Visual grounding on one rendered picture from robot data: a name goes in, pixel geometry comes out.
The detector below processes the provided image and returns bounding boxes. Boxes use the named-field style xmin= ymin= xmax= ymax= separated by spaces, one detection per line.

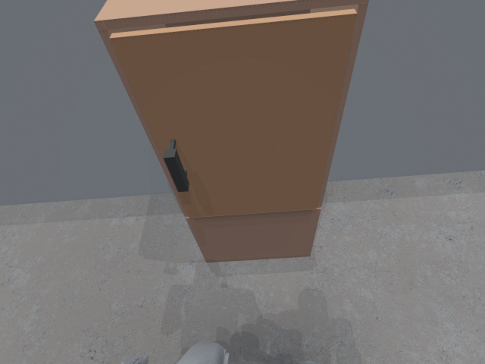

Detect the cupboard door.
xmin=109 ymin=9 xmax=357 ymax=218

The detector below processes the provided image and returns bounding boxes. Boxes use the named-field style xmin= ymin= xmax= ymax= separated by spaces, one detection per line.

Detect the handle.
xmin=163 ymin=139 xmax=189 ymax=192

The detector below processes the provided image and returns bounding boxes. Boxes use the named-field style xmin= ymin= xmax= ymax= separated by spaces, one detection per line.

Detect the robot left thigh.
xmin=177 ymin=342 xmax=230 ymax=364

